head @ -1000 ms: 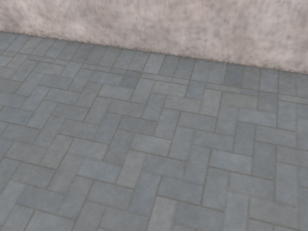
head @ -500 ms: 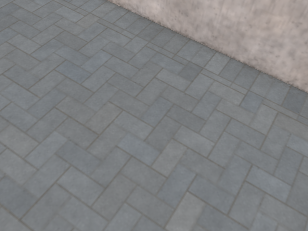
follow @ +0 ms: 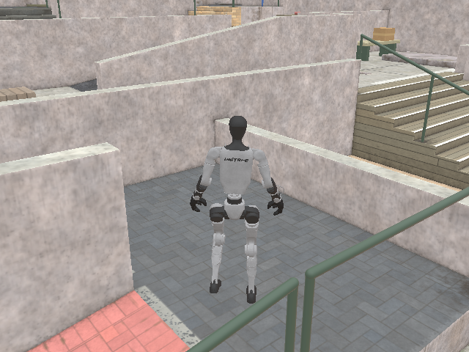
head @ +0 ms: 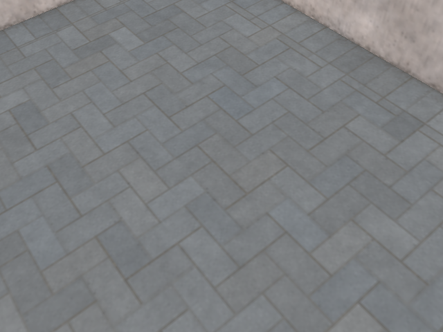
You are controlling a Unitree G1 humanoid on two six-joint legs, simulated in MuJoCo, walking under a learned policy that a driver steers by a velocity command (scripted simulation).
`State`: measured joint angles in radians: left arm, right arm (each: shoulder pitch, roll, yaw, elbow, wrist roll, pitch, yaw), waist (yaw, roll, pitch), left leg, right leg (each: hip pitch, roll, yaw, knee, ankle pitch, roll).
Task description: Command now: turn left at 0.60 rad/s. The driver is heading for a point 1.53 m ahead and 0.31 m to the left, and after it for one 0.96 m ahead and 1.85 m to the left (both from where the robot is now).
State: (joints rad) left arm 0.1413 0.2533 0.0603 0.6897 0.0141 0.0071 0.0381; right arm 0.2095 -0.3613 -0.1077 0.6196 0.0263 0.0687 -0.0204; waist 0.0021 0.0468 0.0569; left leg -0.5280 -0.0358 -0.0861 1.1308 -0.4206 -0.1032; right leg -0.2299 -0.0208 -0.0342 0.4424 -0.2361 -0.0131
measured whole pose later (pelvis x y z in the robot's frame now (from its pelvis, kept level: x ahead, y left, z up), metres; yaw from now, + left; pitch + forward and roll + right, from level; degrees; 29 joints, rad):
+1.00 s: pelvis +0.10 +0.08 +0.00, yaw +25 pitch +2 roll +1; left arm 0.44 0.26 0.04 0.80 -0.01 -0.06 0.01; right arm 0.17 -0.29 -0.05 0.64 0.01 -0.06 0.02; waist 0.08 0.04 0.01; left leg -0.61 0.05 -0.03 0.76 -0.12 -0.04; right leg 0.00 0.00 0.02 0.26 -0.29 -0.02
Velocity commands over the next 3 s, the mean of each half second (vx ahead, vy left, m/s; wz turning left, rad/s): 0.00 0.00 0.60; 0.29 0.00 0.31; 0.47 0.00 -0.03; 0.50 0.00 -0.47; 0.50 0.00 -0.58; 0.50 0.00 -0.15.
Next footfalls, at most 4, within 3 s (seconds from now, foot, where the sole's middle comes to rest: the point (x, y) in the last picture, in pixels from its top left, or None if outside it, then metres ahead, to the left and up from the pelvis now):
0.20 left None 0.03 0.15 -0.78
0.72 right None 0.10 -0.05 -0.78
1.14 left None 0.24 0.31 -0.78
1.68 right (173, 274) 0.63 0.23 -0.78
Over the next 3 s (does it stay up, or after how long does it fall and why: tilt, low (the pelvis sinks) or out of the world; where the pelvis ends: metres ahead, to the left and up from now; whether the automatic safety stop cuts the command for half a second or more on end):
stays up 1.13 0.23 0.00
